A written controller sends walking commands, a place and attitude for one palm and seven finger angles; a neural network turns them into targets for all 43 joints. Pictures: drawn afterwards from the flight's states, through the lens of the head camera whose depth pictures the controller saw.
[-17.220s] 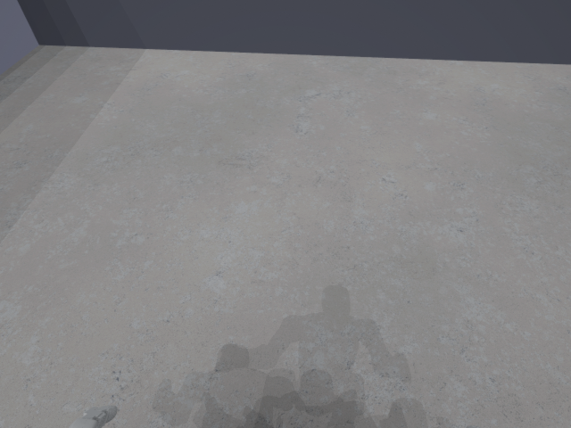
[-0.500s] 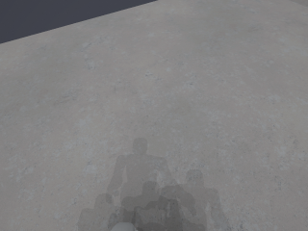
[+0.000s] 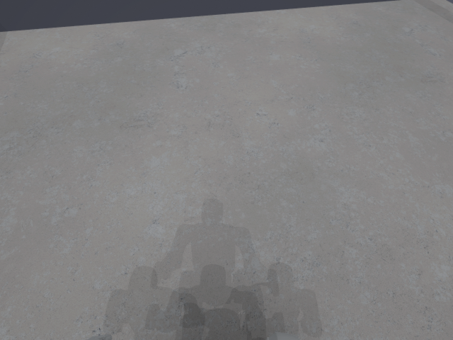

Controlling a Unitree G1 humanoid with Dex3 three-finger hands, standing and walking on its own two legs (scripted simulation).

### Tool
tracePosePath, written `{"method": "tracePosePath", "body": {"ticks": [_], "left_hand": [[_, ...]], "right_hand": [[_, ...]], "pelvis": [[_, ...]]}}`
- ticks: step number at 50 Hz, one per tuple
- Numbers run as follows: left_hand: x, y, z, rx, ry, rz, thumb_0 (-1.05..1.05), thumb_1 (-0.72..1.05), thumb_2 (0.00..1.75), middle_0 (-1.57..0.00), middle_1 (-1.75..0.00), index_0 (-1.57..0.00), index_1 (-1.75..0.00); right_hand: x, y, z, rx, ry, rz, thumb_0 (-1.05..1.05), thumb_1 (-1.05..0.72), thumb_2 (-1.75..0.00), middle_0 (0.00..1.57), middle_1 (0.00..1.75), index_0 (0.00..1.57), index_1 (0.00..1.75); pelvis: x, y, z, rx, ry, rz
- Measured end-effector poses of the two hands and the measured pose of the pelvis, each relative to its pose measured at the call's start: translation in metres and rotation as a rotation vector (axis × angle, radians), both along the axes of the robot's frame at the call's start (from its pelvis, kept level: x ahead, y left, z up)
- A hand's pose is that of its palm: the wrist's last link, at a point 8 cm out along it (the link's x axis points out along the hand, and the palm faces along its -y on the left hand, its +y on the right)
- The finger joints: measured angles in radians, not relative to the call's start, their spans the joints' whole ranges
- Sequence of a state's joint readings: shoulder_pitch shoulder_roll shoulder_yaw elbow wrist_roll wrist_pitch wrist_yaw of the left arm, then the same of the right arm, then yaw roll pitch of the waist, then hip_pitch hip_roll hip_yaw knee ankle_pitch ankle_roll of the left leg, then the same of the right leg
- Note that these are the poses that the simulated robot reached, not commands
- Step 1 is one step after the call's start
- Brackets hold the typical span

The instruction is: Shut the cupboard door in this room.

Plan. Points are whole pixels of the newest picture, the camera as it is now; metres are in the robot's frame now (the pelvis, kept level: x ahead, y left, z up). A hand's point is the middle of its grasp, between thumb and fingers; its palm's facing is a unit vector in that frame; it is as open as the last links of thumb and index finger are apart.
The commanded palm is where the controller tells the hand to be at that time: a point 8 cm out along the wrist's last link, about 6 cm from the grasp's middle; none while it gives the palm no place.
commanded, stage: turn or walk to find it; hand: left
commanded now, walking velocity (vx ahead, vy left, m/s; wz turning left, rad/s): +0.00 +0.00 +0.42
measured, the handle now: out of the picture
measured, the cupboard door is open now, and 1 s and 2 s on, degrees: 90 90 90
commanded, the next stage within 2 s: stand and wait in 1.26 s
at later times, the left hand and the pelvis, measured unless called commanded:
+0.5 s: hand out of the picture +0.01 +0.13 -0.15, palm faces +0.26 -0.92 -0.28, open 7.3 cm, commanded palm none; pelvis -0.01 -0.07 +0.00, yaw +14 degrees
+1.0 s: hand out of the picture -0.10 +0.18 -0.17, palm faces +0.48 -0.85 -0.23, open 7.4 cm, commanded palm none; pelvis -0.05 -0.03 +0.00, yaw +25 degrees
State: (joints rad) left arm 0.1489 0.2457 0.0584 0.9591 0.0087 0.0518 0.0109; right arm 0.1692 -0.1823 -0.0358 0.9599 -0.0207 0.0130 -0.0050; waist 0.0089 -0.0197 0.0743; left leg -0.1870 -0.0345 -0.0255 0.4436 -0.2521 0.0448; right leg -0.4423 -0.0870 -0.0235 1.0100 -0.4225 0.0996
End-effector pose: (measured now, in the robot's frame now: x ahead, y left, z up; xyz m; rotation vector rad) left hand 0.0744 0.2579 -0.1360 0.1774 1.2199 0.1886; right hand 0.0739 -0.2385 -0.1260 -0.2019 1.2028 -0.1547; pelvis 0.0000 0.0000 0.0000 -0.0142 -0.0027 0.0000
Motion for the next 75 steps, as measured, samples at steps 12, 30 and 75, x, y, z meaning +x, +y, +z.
{"method": "tracePosePath", "body": {"ticks": [12, 30, 75], "left_hand": [[0.016, -0.058, 0.021, 0.061, -0.129, 0.002, 0.0, 0.91, 0.9, -0.2, -0.3, -0.2, -0.3], [-0.138, -0.082, 0.01, 0.022, 0.076, 0.309, 0.0, 0.91, 0.9, -0.2, -0.3, -0.2, -0.3], [-0.203, -0.134, 0.022, 0.051, -0.038, 0.634, 0.0, 0.91, 0.9, -0.2, -0.3, -0.2, -0.3]], "right_hand": [[-0.046, -0.053, -0.042, 0.065, 0.161, -0.01, 0.01, -0.91, -0.9, 0.2, 0.3, 0.2, 0.3], [0.03, -0.056, -0.025, 0.021, 0.119, 0.251, 0.01, -0.91, -0.9, 0.2, 0.3, 0.2, 0.3], [0.043, -0.065, -0.031, 0.003, 0.194, 0.554, 0.01, -0.91, -0.9, 0.2, 0.3, 0.2, 0.3]], "pelvis": [[-0.006, -0.049, -0.011, 0.041, -0.001, 0.107], [-0.019, -0.065, -0.003, 0.06, -0.003, 0.286], [-0.044, -0.105, -0.001, 0.065, 0.001, 0.672]]}}
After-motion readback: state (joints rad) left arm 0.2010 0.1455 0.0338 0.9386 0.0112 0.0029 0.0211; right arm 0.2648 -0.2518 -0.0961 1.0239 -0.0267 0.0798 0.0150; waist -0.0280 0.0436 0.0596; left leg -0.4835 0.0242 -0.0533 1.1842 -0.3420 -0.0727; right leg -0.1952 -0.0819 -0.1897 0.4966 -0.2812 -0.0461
